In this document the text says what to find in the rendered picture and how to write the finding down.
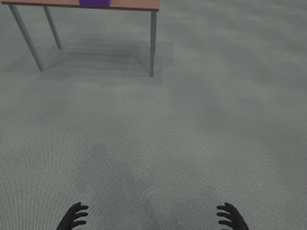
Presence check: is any table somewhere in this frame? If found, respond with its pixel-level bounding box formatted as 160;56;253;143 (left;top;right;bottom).
0;0;160;78

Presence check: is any left robot hand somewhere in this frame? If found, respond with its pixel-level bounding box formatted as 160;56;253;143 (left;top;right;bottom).
57;202;88;230

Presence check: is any right robot hand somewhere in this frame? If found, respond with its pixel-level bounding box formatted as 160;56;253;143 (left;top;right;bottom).
216;202;249;230

